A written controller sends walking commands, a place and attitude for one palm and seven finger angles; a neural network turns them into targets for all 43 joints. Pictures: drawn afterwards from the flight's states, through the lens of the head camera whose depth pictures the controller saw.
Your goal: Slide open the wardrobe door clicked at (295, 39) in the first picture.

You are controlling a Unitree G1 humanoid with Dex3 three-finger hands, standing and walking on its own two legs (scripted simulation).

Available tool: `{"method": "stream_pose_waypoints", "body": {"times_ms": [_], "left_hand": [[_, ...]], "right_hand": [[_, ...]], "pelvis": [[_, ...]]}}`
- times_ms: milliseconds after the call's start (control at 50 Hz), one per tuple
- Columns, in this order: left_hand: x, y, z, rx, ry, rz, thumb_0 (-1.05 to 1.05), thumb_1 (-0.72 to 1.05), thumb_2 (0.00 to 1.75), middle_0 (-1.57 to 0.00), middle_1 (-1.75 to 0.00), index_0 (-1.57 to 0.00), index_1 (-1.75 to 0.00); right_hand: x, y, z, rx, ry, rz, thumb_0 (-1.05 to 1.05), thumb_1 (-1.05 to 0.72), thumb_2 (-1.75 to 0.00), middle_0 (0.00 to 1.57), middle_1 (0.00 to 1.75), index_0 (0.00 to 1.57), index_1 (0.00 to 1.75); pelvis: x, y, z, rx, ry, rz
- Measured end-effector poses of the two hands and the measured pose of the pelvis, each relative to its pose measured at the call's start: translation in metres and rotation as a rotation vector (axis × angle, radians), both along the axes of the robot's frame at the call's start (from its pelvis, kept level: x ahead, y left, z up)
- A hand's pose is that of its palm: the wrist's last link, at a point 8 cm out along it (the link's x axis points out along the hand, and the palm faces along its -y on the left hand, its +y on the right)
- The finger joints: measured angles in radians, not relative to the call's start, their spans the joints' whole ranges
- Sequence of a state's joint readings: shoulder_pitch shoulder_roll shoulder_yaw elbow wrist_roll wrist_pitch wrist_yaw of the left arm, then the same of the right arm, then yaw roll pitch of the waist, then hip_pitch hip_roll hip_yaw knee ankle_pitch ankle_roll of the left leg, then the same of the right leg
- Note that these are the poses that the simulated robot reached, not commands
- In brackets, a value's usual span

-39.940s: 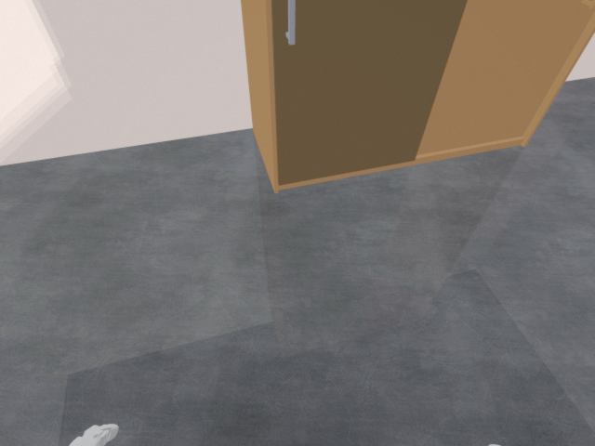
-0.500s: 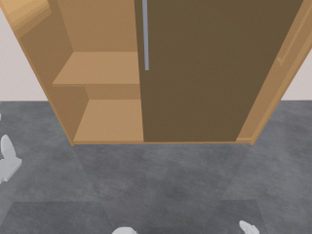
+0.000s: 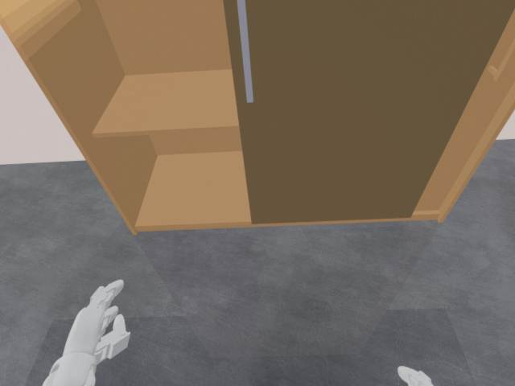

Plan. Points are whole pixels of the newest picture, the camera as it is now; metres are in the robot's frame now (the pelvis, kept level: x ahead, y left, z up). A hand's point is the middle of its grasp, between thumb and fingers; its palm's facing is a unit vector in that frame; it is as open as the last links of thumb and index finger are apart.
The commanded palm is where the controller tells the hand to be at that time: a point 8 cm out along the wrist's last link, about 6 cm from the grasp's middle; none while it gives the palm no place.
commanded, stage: let the arm hang, fingers relaxed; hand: left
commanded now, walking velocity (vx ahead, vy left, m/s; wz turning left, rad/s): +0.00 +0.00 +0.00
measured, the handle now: (245, 42) +0.88 +0.06 +0.14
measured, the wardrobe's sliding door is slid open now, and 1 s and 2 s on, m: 0.56 0.56 0.56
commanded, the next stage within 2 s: look to check the result in 0.94 s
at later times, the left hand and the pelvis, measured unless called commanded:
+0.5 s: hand out of the picture +0.02 +0.22 -0.15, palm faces -0.06 -0.97 -0.24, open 7.3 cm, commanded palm none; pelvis +0.02 +0.03 +0.03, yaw -3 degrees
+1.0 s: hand out of the picture +0.03 +0.22 -0.16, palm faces -0.08 -0.98 -0.17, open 7.4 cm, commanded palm none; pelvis +0.02 +0.05 +0.02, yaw -4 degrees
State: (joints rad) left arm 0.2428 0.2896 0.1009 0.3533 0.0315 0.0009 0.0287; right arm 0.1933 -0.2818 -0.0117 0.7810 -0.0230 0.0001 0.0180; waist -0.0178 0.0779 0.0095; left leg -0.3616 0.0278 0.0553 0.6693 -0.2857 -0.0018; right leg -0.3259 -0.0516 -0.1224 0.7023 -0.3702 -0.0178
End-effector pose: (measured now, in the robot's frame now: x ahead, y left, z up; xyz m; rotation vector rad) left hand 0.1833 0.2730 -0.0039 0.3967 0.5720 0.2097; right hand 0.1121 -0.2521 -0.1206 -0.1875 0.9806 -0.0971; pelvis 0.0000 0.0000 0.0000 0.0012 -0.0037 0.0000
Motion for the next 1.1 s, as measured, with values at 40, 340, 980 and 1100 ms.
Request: {"method": "stream_pose_waypoints", "body": {"times_ms": [40,340,980,1100], "left_hand": [[-0.026,-0.017,-0.055,-0.096,0.24,0.003,0.0,0.91,0.9,-0.19,-0.3,-0.19,-0.3],[-0.157,-0.014,-0.116,-0.216,0.795,0.135,-0.02,0.96,0.9,-0.2,-0.3,-0.2,-0.3],[-0.151,-0.007,-0.122,-0.253,0.827,0.097,0.0,0.91,0.9,-0.19,-0.3,-0.19,-0.3],[-0.157,-0.003,-0.123,-0.252,0.847,0.103,0.0,0.91,0.9,-0.19,-0.3,-0.19,-0.3]], "right_hand": [[-0.009,-0.001,0.002,-0.021,0.049,-0.014,0.01,-0.9,-0.9,0.21,0.3,0.2,0.3],[-0.085,0.027,0.009,-0.034,0.36,-0.109,0.01,-0.9,-0.9,0.2,0.3,0.2,0.3],[-0.128,0.088,0.0,0.035,0.449,-0.193,0.01,-0.91,-0.9,0.2,0.3,0.2,0.3],[-0.124,0.089,0.001,0.028,0.443,-0.195,0.01,-0.91,-0.9,0.2,0.3,0.2,0.3]], "pelvis": [[0.0,0.002,0.002,0.011,-0.009,-0.01],[0.015,0.015,0.024,-0.015,-0.005,-0.04],[0.02,0.05,0.024,-0.007,-0.016,-0.075],[0.02,0.054,0.024,-0.007,-0.014,-0.077]]}}
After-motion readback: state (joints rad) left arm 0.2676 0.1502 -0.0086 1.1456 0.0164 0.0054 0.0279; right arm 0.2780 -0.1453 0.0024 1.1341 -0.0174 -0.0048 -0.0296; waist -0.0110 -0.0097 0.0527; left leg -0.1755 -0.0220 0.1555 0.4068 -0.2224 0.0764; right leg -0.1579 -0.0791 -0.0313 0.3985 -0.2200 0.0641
